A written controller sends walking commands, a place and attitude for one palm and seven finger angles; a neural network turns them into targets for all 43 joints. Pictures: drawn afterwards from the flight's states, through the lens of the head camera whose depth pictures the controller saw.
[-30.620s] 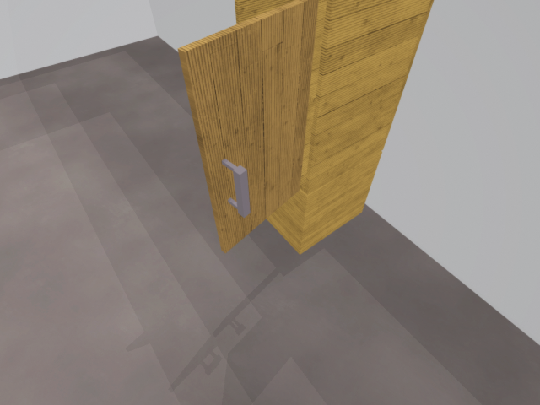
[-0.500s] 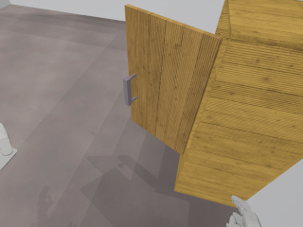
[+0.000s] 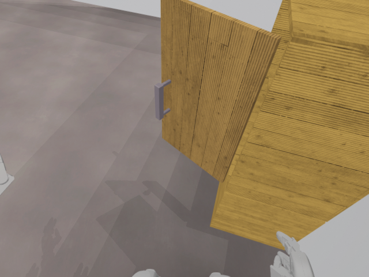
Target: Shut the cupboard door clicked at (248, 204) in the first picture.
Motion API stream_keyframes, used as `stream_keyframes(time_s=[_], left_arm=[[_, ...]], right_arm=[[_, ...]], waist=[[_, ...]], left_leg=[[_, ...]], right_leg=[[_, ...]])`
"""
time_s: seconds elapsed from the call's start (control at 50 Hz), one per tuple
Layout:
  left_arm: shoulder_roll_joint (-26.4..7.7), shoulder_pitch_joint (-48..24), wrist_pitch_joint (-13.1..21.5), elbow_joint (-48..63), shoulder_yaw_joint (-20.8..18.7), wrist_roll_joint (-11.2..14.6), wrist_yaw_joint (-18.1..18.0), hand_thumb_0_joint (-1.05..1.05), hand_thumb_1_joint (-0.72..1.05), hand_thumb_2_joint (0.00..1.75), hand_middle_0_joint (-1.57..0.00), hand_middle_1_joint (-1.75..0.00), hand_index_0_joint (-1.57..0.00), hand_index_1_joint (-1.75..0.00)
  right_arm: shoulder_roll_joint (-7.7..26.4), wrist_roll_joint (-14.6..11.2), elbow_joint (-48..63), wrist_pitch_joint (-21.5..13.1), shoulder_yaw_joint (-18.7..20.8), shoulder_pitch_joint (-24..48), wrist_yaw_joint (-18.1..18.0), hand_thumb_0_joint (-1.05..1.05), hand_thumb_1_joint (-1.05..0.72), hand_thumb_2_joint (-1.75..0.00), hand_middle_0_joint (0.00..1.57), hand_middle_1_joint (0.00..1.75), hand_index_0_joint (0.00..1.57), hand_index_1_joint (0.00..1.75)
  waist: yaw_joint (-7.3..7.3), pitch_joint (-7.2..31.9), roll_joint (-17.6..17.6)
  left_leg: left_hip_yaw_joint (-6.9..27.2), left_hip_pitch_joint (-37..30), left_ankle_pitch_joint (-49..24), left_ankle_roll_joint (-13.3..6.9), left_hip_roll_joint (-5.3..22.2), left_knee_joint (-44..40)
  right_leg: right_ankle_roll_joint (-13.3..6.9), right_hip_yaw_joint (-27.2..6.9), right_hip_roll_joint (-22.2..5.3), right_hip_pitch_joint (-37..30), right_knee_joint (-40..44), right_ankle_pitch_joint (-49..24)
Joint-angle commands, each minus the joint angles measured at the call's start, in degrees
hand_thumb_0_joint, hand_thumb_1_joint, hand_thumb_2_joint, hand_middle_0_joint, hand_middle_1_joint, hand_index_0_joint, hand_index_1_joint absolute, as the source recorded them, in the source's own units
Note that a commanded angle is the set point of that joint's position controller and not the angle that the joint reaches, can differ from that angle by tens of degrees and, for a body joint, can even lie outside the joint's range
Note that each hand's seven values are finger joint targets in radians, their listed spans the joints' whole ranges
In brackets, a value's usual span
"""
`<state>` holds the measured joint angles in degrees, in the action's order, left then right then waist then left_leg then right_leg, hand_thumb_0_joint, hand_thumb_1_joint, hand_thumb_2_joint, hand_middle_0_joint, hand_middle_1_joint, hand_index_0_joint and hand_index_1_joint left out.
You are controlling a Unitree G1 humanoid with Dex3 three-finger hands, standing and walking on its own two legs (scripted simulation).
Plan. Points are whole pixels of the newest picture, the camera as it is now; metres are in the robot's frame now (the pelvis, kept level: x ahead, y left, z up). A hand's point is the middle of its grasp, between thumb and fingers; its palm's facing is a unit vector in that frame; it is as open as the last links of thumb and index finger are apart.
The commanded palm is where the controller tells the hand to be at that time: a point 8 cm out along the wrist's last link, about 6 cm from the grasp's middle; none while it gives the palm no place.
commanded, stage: step back with the hand held close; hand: left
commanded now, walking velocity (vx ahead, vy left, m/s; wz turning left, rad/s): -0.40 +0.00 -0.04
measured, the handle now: (163, 99) +0.69 +0.11 -0.05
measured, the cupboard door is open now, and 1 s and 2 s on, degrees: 65 65 65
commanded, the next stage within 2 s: stop stepping back and stand still in 0.76 s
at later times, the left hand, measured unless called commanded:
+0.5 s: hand (14, 202) +0.17 +0.24 +0.19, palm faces +0.40 -0.83 -0.39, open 7.5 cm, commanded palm +0.10 +0.29 +0.21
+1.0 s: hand out of the picture +0.03 +0.30 +0.20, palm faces +0.38 -0.83 -0.41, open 7.5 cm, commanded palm -0.02 +0.34 +0.21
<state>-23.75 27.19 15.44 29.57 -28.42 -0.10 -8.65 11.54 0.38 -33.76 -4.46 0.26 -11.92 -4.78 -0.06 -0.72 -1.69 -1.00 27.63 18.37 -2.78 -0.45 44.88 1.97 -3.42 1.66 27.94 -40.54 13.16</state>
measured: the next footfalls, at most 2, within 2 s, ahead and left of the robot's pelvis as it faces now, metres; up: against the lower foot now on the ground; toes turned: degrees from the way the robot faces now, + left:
right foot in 0.32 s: -0.06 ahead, -0.13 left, +0.00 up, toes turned +4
right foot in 0.96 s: -0.17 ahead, -0.08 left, +0.00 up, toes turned -4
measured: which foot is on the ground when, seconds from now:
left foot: down 0.00-0.96, up 0.98-1.00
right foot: down 0.00-0.24, up 0.26-0.30, down 0.32-0.74, up 0.76-0.94, down 0.96-1.00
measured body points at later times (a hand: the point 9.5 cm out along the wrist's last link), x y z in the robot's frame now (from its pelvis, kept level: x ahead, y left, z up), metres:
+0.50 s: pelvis -0.05 -0.01 +0.02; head -0.01 +0.02 +0.47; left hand +0.15 +0.29 +0.21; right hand +0.14 -0.23 -0.05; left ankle +0.06 +0.10 -0.71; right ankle -0.10 -0.13 -0.71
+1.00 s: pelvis -0.16 +0.05 +0.02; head -0.15 +0.09 +0.46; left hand +0.01 +0.34 +0.22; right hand +0.01 -0.19 -0.04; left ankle +0.03 +0.10 -0.69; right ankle -0.21 -0.08 -0.71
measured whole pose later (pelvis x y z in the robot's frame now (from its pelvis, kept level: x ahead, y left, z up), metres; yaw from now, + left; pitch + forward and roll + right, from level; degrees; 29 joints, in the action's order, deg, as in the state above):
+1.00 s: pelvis -0.16 +0.05 +0.02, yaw -1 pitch +1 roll -5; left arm -26.8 33.7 12.8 36.2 -24.3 3.9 -8.5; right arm 10.4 1.9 -35.9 -5.5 0.0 -10.8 -3.2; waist 0.5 1.4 -0.8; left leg -3.6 34.1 11.8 1.5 1.7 30.9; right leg -2.0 2.1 4.6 9.9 -27.1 18.4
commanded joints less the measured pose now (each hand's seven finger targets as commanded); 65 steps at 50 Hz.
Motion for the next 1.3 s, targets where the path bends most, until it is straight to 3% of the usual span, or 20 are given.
stream_keyframes(time_s=[0.0, 0.1, 0.18, 0.22, 0.3, 0.4, 0.52, 0.68, 0.74, 0.8, 0.88, 0.92, 0.96, 1.0, 1.04, 1.1, 1.18, 1.22, 1.26, 1.28], left_arm=[[-11.1, -2.6, 3.3, 12.3, -5.8, 0.6, -0.9, 0.0, 0.9, 0.9, -0.2, -0.3, -0.2, -0.3], [-12.7, 1.0, 3.6, 15.0, -6.1, 1.4, -2.3, 0.0, 0.9, 0.9, -0.2, -0.3, -0.2, -0.3], [-10.9, 1.5, 4.5, 13.0, -8.3, 0.5, -1.9, 0.0, 0.9, 0.9, -0.2, -0.3, -0.2, -0.3], [-10.5, 1.5, 3.7, 10.3, -8.2, 0.7, -1.1, 0.0, 0.9, 0.9, -0.2, -0.3, -0.2, -0.3], [-7.9, 1.3, 4.1, 10.0, -3.6, 1.9, -0.2, 0.0, 0.9, 0.9, -0.2, -0.3, -0.2, -0.3], [-10.4, -6.3, 4.1, 15.5, -0.8, 2.4, -0.9, 0.0, 0.9, 0.9, -0.2, -0.3, -0.2, -0.3], [-16.2, 6.4, 2.8, 12.9, -7.9, 3.5, -0.6, 0.0, 0.9, 0.9, -0.2, -0.3, -0.2, -0.3], [-13.1, 1.4, 2.8, 5.1, -3.4, 3.5, -0.1, 0.0, 0.9, 0.9, -0.2, -0.3, -0.2, -0.3], [-11.8, -0.1, 3.5, 7.7, -3.9, 3.4, 0.5, 0.0, 0.9, 0.9, -0.2, -0.3, -0.2, -0.3], [-12.1, 0.3, 3.1, 14.6, -3.0, 3.7, 1.1, 0.0, 0.9, 0.9, -0.2, -0.3, -0.2, -0.3], [-12.4, 5.4, 1.5, 19.7, -2.8, 5.0, -0.4, 0.0, 0.9, 0.9, -0.2, -0.3, -0.2, -0.3], [-15.8, 4.0, 1.1, 20.4, -5.4, 4.3, -1.5, 0.0, 0.9, 0.9, -0.2, -0.3, -0.2, -0.3], [-15.3, 0.8, -1.0, 15.4, -5.9, 4.4, -2.1, 0.0, 0.9, 0.9, -0.2, -0.3, -0.2, -0.3], [-10.6, -5.3, -3.6, 11.2, -0.9, 3.2, -2.1, 0.0, 0.9, 0.9, -0.2, -0.3, -0.2, -0.3], [-9.6, -13.4, -4.6, 6.7, 0.5, 2.6, -2.3, 0.0, 0.9, 0.9, -0.2, -0.3, -0.2, -0.3], [-11.0, -14.4, -4.1, 6.9, -0.4, 2.1, -2.0, 0.0, 0.9, 0.9, -0.2, -0.3, -0.2, -0.3], [-9.7, 0.6, -5.7, 13.8, 0.4, 3.6, -0.7, 0.0, 0.9, 0.9, -0.2, -0.3, -0.2, -0.3], [-11.7, 7.8, -6.6, 15.0, -1.2, 3.5, -0.8, 0.0, 0.9, 0.9, -0.2, -0.3, -0.2, -0.3], [-16.3, 5.1, -5.7, 18.0, -6.4, 3.5, -1.3, 0.0, 0.9, 0.9, -0.2, -0.3, -0.2, -0.3], [-18.4, -0.9, -3.9, 17.8, -9.1, 3.9, -1.2, 0.0, 0.9, 0.9, -0.2, -0.3, -0.2, -0.3]], right_arm=[[7.9, 0.2, 8.2, -2.9, 3.8, 3.8, -0.2, 0.0, -0.9, -0.9, 0.2, 0.3, 0.2, 0.3], [7.4, -0.1, 7.6, -1.4, 3.7, 3.7, 0.4, 0.0, -0.9, -0.9, 0.2, 0.3, 0.2, 0.3], [9.6, -0.1, 9.0, -3.1, 4.1, 6.2, -1.4, 0.0, -0.9, -0.9, 0.2, 0.3, 0.2, 0.3], [9.2, 0.0, 8.4, -4.0, 4.9, 5.8, -1.4, 0.0, -0.9, -0.9, 0.2, 0.3, 0.2, 0.3], [8.5, 0.6, 5.6, -5.7, 4.0, 5.0, -0.6, 0.0, -0.9, -0.9, 0.2, 0.3, 0.2, 0.3], [7.3, 0.0, 3.5, -5.7, 4.1, 5.4, -0.5, 0.0, -0.9, -0.9, 0.2, 0.3, 0.2, 0.3], [5.6, -1.0, 8.6, -1.3, 2.8, 8.1, -0.8, 0.0, -0.9, -0.9, 0.2, 0.3, 0.2, 0.3], [8.5, -0.7, 9.2, -0.6, 2.5, 6.9, -1.3, 0.0, -0.9, -0.9, 0.2, 0.3, 0.2, 0.3], [10.4, -0.1, 9.1, -2.2, 3.7, 6.7, -1.3, 0.0, -0.9, -0.9, 0.2, 0.3, 0.2, 0.3], [8.7, 0.4, 9.1, -3.6, 3.7, 7.6, 0.0, 0.0, -0.9, -0.9, 0.2, 0.3, 0.2, 0.3], [6.7, 0.9, 7.2, -4.9, 3.2, 4.6, 1.2, 0.0, -0.9, -0.9, 0.2, 0.3, 0.2, 0.3], [7.2, 1.3, 5.5, -3.8, 3.3, 2.5, 1.0, 0.0, -0.9, -0.9, 0.2, 0.3, 0.2, 0.3], [7.5, 1.7, 3.3, -3.1, 3.9, 1.2, 0.4, 0.0, -0.9, -0.9, 0.2, 0.3, 0.2, 0.3], [7.1, 0.5, 3.4, -1.9, 2.5, 1.4, -0.9, 0.0, -0.9, -0.9, 0.2, 0.3, 0.2, 0.3], [8.1, 0.4, 3.6, -2.1, 0.8, 3.4, -1.7, 0.0, -0.9, -0.9, 0.2, 0.3, 0.2, 0.3], [7.8, -0.1, 5.1, -4.8, 0.7, 4.2, -1.5, 0.0, -0.9, -0.9, 0.2, 0.3, 0.2, 0.3], [6.0, 0.9, 8.1, -4.3, 1.5, 6.2, 1.2, 0.0, -0.9, -0.9, 0.2, 0.3, 0.2, 0.3], [5.8, 0.1, 8.6, -2.6, 1.3, 5.0, 1.9, 0.0, -0.9, -0.9, 0.2, 0.3, 0.2, 0.3], [6.7, 0.0, 7.3, -0.9, 2.3, 3.5, 1.9, 0.0, -0.9, -0.9, 0.2, 0.3, 0.2, 0.3], [7.6, 1.7, 5.1, -0.2, 1.8, 3.5, 2.1, 0.0, -0.9, -0.9, 0.2, 0.3, 0.2, 0.3]], waist=[[-0.87, 6.9, -1.5], [-1.74, 10.3, -0.1], [-0.5, 8.2, 18.1], [-0.14, 6.9, 13.7], [0.01, 5.0, 11.2], [-0.53, 21.6, 7.6], [-0.59, 17.6, -1.3], [-1.79, -2.1, 6.6], [-0.46, 4.2, 18.2], [1.13, 12.9, 17.0], [0.21, 15.6, 16.0], [-1.51, 11.8, 3.1], [-1.33, 11.1, -7.6], [-3.47, 1.2, -6.4], [-3.53, -5.1, 10.7], [-0.87, 1.5, 21.2], [1.84, 7.9, 16.8], [1.14, 8.2, 5.7], [0.08, 4.3, -12.5], [-1.4, 2.9, -4.8]], left_leg=[[5.4, 14.5, 18.0, -0.3, 2.6, -10.6], [5.2, -1.6, 5.6, 0.5, 2.8, -12.9], [18.2, 25.3, 27.0, -5.9, 17.4, -35.6], [17.7, 24.6, 23.8, -6.5, 19.8, -33.7], [11.8, 5.1, 1.5, -3.7, 15.4, -25.2], [0.6, -24.5, -38.2, 1.2, 10.7, -14.5], [-2.7, -15.8, -19.3, 3.2, 4.3, -11.6], [7.8, -9.5, 5.5, 2.0, 7.8, -25.3], [20.0, 9.3, 29.0, -1.0, 17.8, -46.5], [12.5, 1.9, 17.8, 0.3, 15.6, -41.6], [1.7, -13.6, 6.8, 5.4, 8.1, -31.4], [-4.6, -25.4, -0.4, 6.4, 1.7, -9.6], [2.2, -28.3, 1.1, 6.0, 0.4, 8.6], [6.0, -22.9, 2.5, 4.5, 3.6, 6.1], [10.7, -10.7, 9.9, 2.4, 6.6, -19.0], [26.5, -0.3, 38.4, 7.0, 15.4, -46.8], [7.4, 3.4, 19.4, 11.6, 9.4, -43.7], [-1.0, 5.3, 18.5, 9.4, 3.9, -25.4], [-1.6, 6.4, 7.1, 5.7, -1.2, 17.6], [0.4, 6.0, 4.4, 5.5, 2.1, 24.3]], right_leg=[[-5.9, -16.6, -9.9, -16.9, 10.6, -6.7], [-5.3, -9.6, -9.3, -6.9, 16.2, -0.4], [0.1, 2.3, 3.9, -30.6, -9.6, -3.6], [0.0, 1.2, 4.5, -29.3, -12.8, 2.9], [-1.3, 0.8, 1.8, -17.8, 6.3, 0.2], [0.0, -2.6, -2.8, -11.7, 13.6, -28.3], [-0.9, -6.5, -8.9, -12.1, 17.7, -35.3], [-2.5, -0.4, -0.3, 1.1, 23.7, 14.9], [-1.9, 4.2, 7.2, -25.3, 2.0, 9.0], [-3.3, 5.0, 6.5, -25.2, -0.3, 13.8], [-4.0, 6.7, 3.3, -17.5, 19.7, 13.4], [-8.3, -2.5, -7.8, 2.4, 31.0, 17.1], [-13.2, -11.3, -16.9, 16.8, 32.9, 30.5], [-10.9, -5.2, -14.0, 18.2, 25.0, 30.1], [-4.7, 1.2, -4.4, 7.0, 12.0, 23.0], [-2.2, 5.0, 5.6, -10.8, -10.8, 17.5], [-4.4, 11.9, 7.6, -28.2, -0.1, 17.4], [-7.0, 7.0, 2.7, -31.5, 17.1, 17.7], [-18.1, -24.8, -23.3, -8.3, 35.2, 27.4], [-18.5, -16.4, -22.6, -3.5, 30.4, 16.3]])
